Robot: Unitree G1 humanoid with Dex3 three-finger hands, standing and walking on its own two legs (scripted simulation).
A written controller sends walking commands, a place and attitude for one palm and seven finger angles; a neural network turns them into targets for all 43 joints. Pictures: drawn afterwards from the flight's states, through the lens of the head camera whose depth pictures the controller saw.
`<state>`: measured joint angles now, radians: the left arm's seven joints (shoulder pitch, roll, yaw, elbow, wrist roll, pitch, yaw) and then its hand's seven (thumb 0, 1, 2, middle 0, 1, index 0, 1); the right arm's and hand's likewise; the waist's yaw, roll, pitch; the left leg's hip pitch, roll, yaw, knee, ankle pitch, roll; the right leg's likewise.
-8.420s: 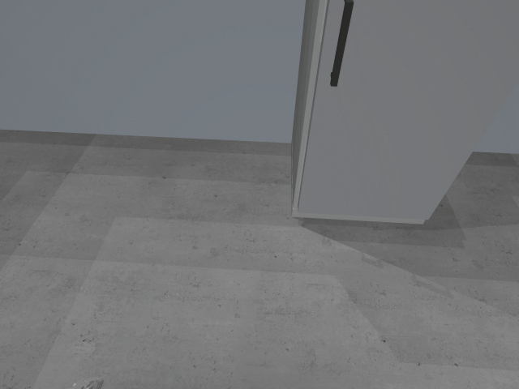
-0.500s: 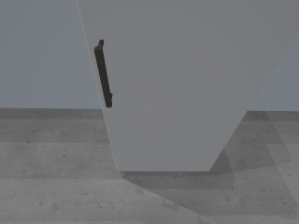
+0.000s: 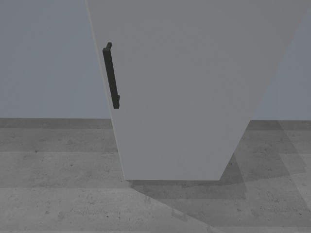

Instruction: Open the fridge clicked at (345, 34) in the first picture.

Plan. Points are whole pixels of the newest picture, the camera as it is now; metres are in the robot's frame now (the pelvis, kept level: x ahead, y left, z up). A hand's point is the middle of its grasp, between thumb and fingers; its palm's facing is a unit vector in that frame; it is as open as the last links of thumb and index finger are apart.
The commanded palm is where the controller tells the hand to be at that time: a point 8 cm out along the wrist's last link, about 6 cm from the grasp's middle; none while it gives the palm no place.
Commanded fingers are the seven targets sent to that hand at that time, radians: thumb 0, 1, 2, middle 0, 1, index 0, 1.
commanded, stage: come to a stop and stand still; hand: left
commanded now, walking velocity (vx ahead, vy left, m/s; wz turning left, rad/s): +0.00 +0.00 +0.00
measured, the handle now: (113, 78) +0.57 +0.18 +0.12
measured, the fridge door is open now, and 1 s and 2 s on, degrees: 0 0 0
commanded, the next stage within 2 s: look again from close up in 0.46 s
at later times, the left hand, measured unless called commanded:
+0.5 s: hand out of the picture -0.04 +0.15 -0.18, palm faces +0.04 -0.99 -0.16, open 7.4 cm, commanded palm none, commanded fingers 0.00 0.90 0.90 -0.20 -0.30 -0.20 -0.30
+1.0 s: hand out of the picture -0.04 +0.14 -0.17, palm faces +0.06 -0.98 -0.16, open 7.4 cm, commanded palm none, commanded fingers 0.00 0.90 0.90 -0.20 -0.30 -0.20 -0.30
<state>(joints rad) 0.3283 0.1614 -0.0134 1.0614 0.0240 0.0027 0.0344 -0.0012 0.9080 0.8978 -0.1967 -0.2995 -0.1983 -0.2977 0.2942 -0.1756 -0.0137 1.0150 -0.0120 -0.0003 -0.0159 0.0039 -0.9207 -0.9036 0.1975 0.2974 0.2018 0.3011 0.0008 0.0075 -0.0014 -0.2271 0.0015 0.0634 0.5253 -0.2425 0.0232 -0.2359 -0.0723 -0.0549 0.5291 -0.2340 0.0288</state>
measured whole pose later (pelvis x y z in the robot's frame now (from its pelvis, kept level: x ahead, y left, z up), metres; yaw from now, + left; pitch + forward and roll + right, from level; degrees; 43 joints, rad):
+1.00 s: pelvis -0.02 -0.01 +0.00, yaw +0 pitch -2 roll +0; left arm 0.36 0.12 0.01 1.06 0.02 0.00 0.03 0.00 0.91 0.90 -0.20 -0.30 -0.20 -0.30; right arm 0.33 -0.12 -0.01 1.08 -0.01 0.00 -0.02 0.00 -0.92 -0.90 0.20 0.30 0.20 0.30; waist 0.01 0.00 0.01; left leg -0.27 0.02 0.05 0.50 -0.19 0.00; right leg -0.27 -0.05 -0.07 0.49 -0.18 0.01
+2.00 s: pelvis +0.00 -0.01 +0.01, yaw +0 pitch -2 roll +0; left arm 0.33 0.12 0.00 1.08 0.02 -0.01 0.03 0.00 0.91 0.90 -0.20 -0.30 -0.20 -0.30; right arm 0.31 -0.12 -0.01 1.10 -0.01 -0.01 -0.02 0.00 -0.92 -0.90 0.20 0.30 0.20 0.30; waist 0.01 -0.02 0.03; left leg -0.23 0.02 0.06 0.47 -0.21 0.01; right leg -0.23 -0.05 -0.06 0.46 -0.20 0.02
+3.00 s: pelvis +0.09 +0.00 +0.00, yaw -2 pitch +0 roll +0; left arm 0.38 0.12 0.04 1.11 0.03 0.01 0.01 0.00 0.91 0.90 -0.20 -0.30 -0.20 -0.30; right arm 0.39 -0.09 0.00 1.09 -0.03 -0.06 -0.04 0.00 -0.91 -0.90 0.20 0.30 0.20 0.30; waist -0.01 -0.04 0.04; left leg -0.14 0.02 0.09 0.53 -0.39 0.02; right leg -0.35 -0.05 -0.09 0.87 -0.49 -0.02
